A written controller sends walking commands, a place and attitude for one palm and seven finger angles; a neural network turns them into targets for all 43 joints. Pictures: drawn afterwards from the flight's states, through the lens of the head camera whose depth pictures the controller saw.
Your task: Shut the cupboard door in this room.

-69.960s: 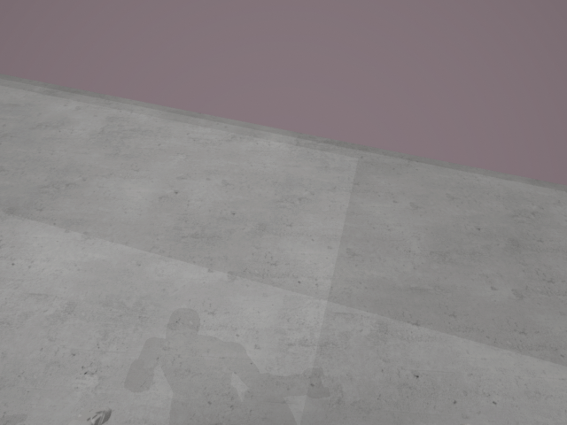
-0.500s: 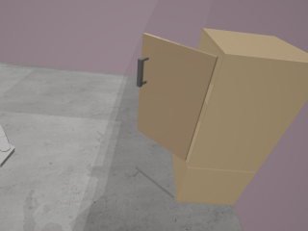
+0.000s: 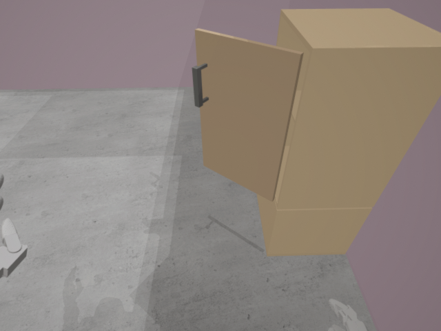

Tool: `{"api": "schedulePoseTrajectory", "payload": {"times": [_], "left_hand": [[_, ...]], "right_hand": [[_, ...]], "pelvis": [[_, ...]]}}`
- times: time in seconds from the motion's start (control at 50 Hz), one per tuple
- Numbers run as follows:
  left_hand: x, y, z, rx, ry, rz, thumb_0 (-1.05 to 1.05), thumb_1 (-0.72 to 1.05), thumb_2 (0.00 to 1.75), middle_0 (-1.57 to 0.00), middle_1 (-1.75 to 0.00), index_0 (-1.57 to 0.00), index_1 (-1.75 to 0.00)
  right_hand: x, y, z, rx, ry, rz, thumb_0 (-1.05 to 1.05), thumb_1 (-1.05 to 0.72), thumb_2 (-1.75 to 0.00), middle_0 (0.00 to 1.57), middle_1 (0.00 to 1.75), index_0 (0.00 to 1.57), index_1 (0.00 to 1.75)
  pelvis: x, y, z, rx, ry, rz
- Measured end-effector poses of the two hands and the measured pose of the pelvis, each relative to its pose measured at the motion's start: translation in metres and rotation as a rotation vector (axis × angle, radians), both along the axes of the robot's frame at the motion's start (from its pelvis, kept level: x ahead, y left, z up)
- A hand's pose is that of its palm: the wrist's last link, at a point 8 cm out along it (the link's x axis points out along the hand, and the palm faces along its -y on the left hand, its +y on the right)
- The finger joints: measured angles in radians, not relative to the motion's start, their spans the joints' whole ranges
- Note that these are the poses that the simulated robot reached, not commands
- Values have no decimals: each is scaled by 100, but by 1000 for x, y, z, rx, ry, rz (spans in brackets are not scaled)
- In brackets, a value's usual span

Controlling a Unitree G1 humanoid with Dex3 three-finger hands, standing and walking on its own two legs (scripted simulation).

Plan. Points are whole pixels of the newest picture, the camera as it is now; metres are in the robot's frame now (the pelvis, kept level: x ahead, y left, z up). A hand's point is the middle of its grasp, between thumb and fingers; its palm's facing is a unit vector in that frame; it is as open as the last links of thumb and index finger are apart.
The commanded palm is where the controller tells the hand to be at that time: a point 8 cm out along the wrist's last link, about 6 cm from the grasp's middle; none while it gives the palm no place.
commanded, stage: stop stepping back and stand still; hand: left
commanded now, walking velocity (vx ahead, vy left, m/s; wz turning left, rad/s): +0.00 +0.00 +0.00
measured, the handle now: (201, 85) +0.88 +0.15 +0.06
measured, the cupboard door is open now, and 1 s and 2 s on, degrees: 51 51 51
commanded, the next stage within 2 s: let the arm hang, fingers relaxed in 0.48 s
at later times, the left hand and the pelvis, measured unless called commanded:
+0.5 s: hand (23, 252) +0.17 +0.30 +0.15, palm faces +0.40 -0.76 -0.50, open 7.4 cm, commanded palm +0.13 +0.32 +0.18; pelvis -0.01 +0.02 +0.00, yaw +1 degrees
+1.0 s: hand out of the picture -0.01 +0.21 -0.19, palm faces +0.08 -0.98 -0.15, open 7.1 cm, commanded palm none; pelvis -0.02 +0.02 +0.00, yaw +4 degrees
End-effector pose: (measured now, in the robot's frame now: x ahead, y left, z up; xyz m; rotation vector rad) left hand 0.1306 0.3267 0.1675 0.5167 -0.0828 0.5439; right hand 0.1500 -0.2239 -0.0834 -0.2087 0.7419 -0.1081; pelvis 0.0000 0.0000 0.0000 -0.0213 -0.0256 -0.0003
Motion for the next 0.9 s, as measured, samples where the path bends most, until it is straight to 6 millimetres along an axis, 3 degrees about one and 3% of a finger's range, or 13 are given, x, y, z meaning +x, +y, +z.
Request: {"api": "schedulePoseTrajectory", "payload": {"times": [0.06,0.12,0.22,0.28,0.34,0.48,0.6,0.64,0.68,0.72,0.82,0.86,0.9], "left_hand": [[-1,-17,-18,-110,-70,-18,2,89,90,-21,-31,-21,-30],[7,-27,-17,-134,-164,-74,2,89,90,-21,-31,-21,-30],[20,-16,18,25,-269,-156,2,89,90,-22,-31,-21,-30],[25,-8,41,144,-248,-184,2,89,90,-22,-31,-21,-30],[26,-3,48,192,-183,-196,2,89,90,-21,-31,-21,-30],[6,2,7,78,24,-137,2,89,90,-21,-31,-21,-30],[-5,0,-11,0,-15,-102,2,89,90,-22,-31,-21,-30],[5,3,-49,-64,120,-113,1,89,90,-21,-31,-21,-30],[9,3,-105,-168,346,-103,1,90,90,-21,-31,-20,-30],[1,-6,-162,-268,587,-98,1,90,90,-20,-30,-20,-30],[-55,-53,-272,-506,1011,-103,1,91,90,-20,-30,-20,-29],[-80,-73,-301,-601,1120,-99,2,91,90,-20,-30,-20,-30],[-101,-79,-318,-671,1174,-43,1,95,90,-21,-30,-21,-30]], "right_hand": [[-4,-8,4,-48,20,16,1,-90,-89,20,30,21,30],[-2,-14,12,-110,10,15,1,-91,-89,20,30,21,30],[6,-12,22,-136,-44,-30,1,-91,-89,20,30,21,29],[8,-2,24,-91,-86,-47,1,-91,-89,20,30,21,29],[3,10,18,-33,-84,-51,1,-91,-90,20,30,21,29],[-21,25,-2,30,15,-51,1,-90,-89,20,30,21,30],[-29,21,-9,-16,69,10,1,-90,-89,20,30,21,30],[-27,15,-18,-16,100,60,1,-90,-89,20,30,21,30],[-25,6,-28,-20,127,66,1,-90,-89,20,30,21,30],[-28,-1,-34,-23,144,46,1,-90,-89,20,30,21,30],[-57,-12,-37,-56,252,-4,1,-91,-89,20,30,21,29],[-78,-12,-38,-76,334,-19,1,-91,-89,20,30,20,29],[-99,-10,-39,-90,422,-29,0,-91,-89,20,30,20,29]], "pelvis": [[3,-2,-1,4,-10,20],[5,-1,-4,-2,-13,38],[2,8,-7,5,-14,23],[-3,14,-4,7,1,7],[-6,18,-1,0,17,2],[-8,20,1,1,30,9],[-10,19,-1,-2,19,36],[-15,23,-5,-6,19,47],[-20,26,-8,-5,20,47],[-23,28,-11,-1,19,46],[-26,25,-13,7,10,54],[-24,24,-14,7,3,58],[-23,22,-13,4,2,65]]}}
